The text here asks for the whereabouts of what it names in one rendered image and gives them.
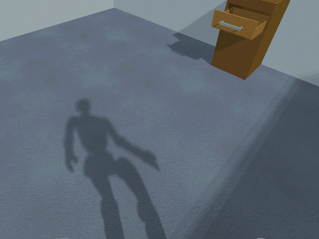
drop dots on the drawer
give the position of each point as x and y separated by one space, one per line
252 23

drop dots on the cabinet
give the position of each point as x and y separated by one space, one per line
240 56

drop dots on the handle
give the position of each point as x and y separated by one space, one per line
230 26

